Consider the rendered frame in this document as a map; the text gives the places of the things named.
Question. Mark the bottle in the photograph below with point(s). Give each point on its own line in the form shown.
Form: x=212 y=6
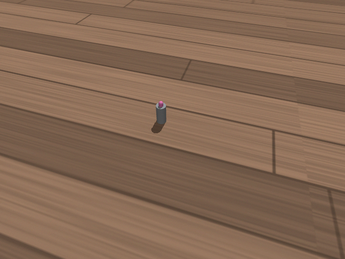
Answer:
x=161 y=112

